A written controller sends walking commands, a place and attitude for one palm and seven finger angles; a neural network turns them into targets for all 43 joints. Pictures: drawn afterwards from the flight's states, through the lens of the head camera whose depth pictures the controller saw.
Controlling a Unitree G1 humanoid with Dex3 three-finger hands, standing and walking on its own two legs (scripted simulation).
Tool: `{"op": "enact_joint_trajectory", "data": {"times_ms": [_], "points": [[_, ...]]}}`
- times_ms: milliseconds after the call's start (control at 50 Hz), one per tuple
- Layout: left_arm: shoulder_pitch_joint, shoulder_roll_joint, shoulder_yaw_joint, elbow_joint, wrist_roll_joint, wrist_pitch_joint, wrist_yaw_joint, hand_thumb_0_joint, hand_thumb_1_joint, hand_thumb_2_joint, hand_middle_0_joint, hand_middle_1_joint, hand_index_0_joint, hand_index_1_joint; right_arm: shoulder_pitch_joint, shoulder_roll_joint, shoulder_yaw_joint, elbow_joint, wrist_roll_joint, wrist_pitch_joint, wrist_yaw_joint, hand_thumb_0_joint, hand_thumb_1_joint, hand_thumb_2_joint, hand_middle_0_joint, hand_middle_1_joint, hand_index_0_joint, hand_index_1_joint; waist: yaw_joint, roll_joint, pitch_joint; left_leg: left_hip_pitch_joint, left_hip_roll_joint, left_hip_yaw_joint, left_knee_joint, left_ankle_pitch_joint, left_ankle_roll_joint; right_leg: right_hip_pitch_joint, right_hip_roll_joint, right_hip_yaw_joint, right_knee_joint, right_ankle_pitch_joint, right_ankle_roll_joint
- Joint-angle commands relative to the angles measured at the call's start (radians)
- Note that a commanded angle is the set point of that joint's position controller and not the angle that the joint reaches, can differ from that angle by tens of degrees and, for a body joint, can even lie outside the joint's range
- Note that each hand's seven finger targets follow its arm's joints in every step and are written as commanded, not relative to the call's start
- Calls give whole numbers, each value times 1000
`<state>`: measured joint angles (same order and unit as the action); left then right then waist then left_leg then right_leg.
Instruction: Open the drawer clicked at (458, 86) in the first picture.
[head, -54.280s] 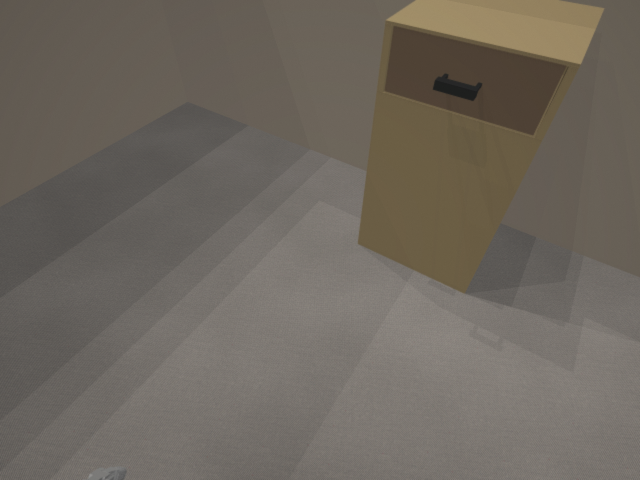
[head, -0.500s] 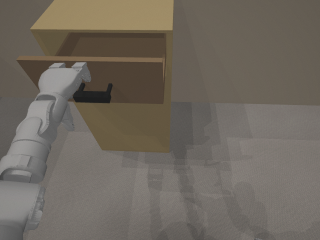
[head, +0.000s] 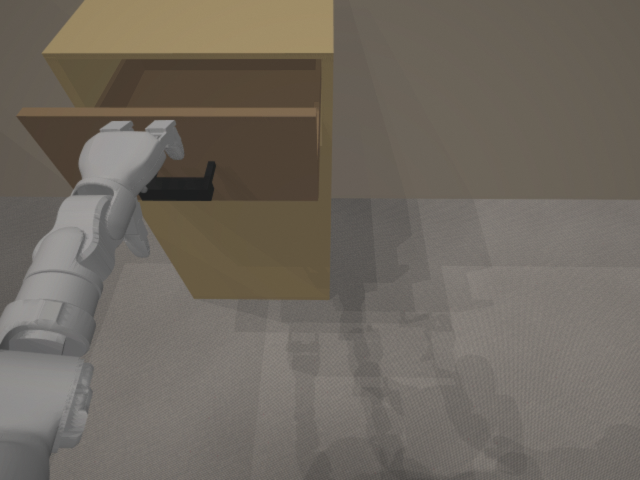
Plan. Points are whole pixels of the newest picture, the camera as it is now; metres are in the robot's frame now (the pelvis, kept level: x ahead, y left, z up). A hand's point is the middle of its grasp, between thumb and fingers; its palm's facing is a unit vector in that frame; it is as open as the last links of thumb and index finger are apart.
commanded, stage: re-aim the fingers above the handle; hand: left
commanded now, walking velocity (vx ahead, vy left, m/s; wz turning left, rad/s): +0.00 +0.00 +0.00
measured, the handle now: (179, 178) +0.54 +0.22 +0.03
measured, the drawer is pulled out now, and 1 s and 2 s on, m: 0.15 0.15 0.15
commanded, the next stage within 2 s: lower the fingers behind the handle in 1.24 s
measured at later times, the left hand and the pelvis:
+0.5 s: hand (153, 184) +0.47 +0.22 +0.10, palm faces +0.00 -0.02 -1.00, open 13.8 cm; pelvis +0.00 +0.00 +0.00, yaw +0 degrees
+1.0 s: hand (136, 188) +0.46 +0.24 +0.10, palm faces -0.01 +0.01 -1.00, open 13.8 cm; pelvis +0.01 +0.00 +0.00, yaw +0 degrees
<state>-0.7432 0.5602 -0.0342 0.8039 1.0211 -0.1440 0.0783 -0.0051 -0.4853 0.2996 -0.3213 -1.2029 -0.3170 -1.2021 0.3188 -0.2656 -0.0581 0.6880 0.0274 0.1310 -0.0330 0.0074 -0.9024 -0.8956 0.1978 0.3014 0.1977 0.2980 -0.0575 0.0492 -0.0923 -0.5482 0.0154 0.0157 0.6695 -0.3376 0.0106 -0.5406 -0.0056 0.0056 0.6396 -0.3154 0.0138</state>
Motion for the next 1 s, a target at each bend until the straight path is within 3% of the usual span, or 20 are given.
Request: {"op": "enact_joint_trajectory", "data": {"times_ms": [0,60,100,140,180,200,240,280,320,360,400,480,560,620,660,720,800,840,900,980], "points": [[-448,307,133,-189,-1,-1,58,0,-500,300,-300,-1200,-300,-1200,30,-152,-41,-102,-6,-27,-13,0,-900,-900,200,300,200,300,14,-1,-346,196,-36,8,-54,344,30,152,56,-36,-51,276,-49],[-439,337,163,-189,12,3,81,0,-500,300,-300,-1200,-300,-1200,31,-145,-41,-106,-6,-33,-13,0,-900,-900,200,300,200,300,22,26,-377,207,-36,10,-46,375,28,158,57,-36,-39,301,-49],[-468,304,133,-175,11,12,83,0,-500,300,-300,-1200,-300,-1200,38,-148,-42,-100,-7,-36,-11,0,-900,-900,200,300,200,300,2,-4,-370,202,-33,7,-44,376,28,153,57,-39,-42,299,-47],[-465,310,132,-197,11,13,80,0,-500,300,-300,-1200,-300,-1200,35,-151,-44,-105,-6,-41,-12,0,-900,-900,200,300,200,300,7,18,-390,226,-33,9,-42,378,30,149,57,-35,-42,305,-46],[-423,156,18,-259,-9,23,64,0,-500,300,-300,-1200,-300,-1200,35,-136,-53,-117,-5,-44,-2,0,-900,-900,200,300,200,300,-5,46,-418,290,-29,3,-35,431,28,126,62,-42,-47,307,-48],[-443,83,-42,-263,-24,31,53,0,-500,300,-300,-1200,-300,-1200,37,-137,-54,-117,-6,-44,1,0,-900,-900,200,300,200,300,-33,17,-394,300,-25,-5,-31,442,28,103,63,-46,-54,297,-45],[-473,143,5,-259,-29,41,48,0,-500,300,-300,-1200,-300,-1200,39,-148,-55,-99,-5,-40,-3,0,-900,-900,200,300,200,300,-28,-2,-366,298,-25,-10,-38,408,28,88,64,-49,-59,281,-44],[-514,136,-8,-269,-16,42,50,0,-500,300,-300,-1200,-300,-1200,33,-138,-49,-97,-7,-37,-2,0,-900,-900,200,300,200,300,-23,34,-373,301,-30,-13,-37,416,24,86,62,-50,-52,278,-49],[-492,217,72,-257,-6,42,66,0,-500,300,-300,-1200,-300,-1200,29,-138,-45,-97,-10,-35,-1,0,-900,-900,200,300,200,300,7,43,-394,291,-33,-12,-37,440,22,120,61,-50,-43,296,-54],[-481,234,92,-199,1,56,81,0,-500,300,-300,-1200,-300,-1200,19,-134,-33,-96,-9,-30,-2,0,-900,-900,200,300,200,300,10,-5,-363,237,-36,-3,-43,411,24,144,57,-50,-39,310,-51],[-467,332,171,-148,13,70,96,0,-500,300,-300,-1200,-300,-1200,12,-144,-28,-97,-11,-27,-7,0,-900,-900,200,300,200,300,31,-24,-356,184,-38,5,-54,376,23,190,53,-43,-40,307,-51],[-435,279,111,-134,24,87,79,0,-500,300,-300,-1200,-300,-1200,4,-139,-26,-121,-7,-34,-11,0,-900,-900,200,300,200,300,20,-22,-371,189,-37,22,-52,369,29,200,49,-35,-44,337,-43],[-383,193,43,-238,-9,55,19,0,-500,300,-300,-1200,-300,-1200,18,-142,-41,-137,-5,-33,-11,0,-900,-900,200,300,200,300,6,-20,-422,261,-32,16,-37,458,35,200,54,-31,-50,390,-40],[-381,138,0,-259,-40,30,-12,0,-500,300,-300,-1200,-300,-1200,20,-141,-44,-125,-2,-28,-15,0,-900,-900,200,300,200,300,-17,-48,-347,260,-32,6,-40,424,36,158,56,-36,-66,354,-39],[-450,186,33,-283,-40,6,-4,0,-500,300,-300,-1200,-300,-1200,18,-142,-44,-110,-4,-28,-19,0,-900,-900,200,300,200,300,-18,-19,-338,259,-38,6,-38,387,35,142,53,-31,-67,334,-41],[-479,243,91,-334,-27,-25,37,0,-500,300,-300,-1200,-300,-1200,22,-132,-47,-103,-12,-32,-14,0,-900,-900,200,300,200,300,10,46,-415,277,-45,2,-24,445,31,174,54,-29,-43,369,-49],[-408,302,170,-268,-10,9,101,0,-500,300,-300,-1200,-300,-1200,14,-132,-44,-96,-15,-30,1,0,-900,-900,200,300,200,300,38,31,-418,230,-44,7,-24,496,20,212,57,-38,-23,407,-51],[-382,276,148,-216,-4,49,111,0,-500,300,-300,-1200,-300,-1200,6,-135,-42,-95,-7,-31,6,0,-900,-900,200,300,200,300,31,-8,-376,206,-40,15,-33,463,23,205,56,-42,-28,405,-47],[-391,232,84,-207,6,93,83,0,-500,300,-300,-1200,-300,-1200,-2,-143,-42,-109,-2,-28,5,0,-900,-900,200,300,200,300,13,-12,-392,220,-38,22,-42,443,28,216,54,-37,-44,395,-45],[-365,184,30,-251,-23,86,11,0,-500,300,-300,-1200,-300,-1200,-11,-145,-41,-129,2,-23,-8,0,-900,-900,200,300,200,300,-4,-45,-362,244,-39,17,-50,397,37,205,52,-32,-68,373,-39]]}}
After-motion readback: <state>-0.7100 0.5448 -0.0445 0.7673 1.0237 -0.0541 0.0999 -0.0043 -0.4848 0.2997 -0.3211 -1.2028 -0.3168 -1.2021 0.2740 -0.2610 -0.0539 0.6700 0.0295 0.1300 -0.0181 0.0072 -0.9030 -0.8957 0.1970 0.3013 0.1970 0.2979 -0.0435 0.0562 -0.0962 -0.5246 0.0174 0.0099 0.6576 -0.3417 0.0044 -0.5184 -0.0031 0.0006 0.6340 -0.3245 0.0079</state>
